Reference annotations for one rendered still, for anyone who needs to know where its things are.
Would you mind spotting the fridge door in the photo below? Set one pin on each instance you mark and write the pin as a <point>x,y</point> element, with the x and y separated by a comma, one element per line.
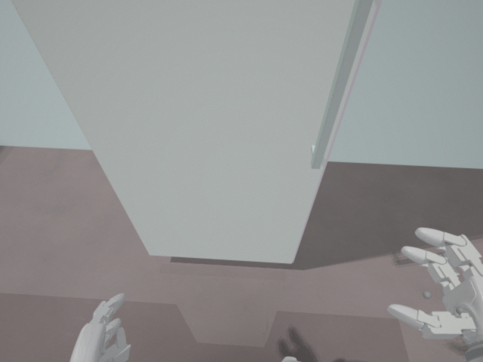
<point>202,113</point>

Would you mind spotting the robot right forearm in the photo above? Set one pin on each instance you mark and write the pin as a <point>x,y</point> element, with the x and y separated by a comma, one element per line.
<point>475,354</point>

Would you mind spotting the handle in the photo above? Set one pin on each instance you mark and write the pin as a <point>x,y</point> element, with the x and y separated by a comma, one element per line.
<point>358,19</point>

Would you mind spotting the right robot hand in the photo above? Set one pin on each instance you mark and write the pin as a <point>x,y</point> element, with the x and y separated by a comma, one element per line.
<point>459,252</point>

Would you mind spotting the left robot hand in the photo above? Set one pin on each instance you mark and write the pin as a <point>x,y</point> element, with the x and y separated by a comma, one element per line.
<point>95,336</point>

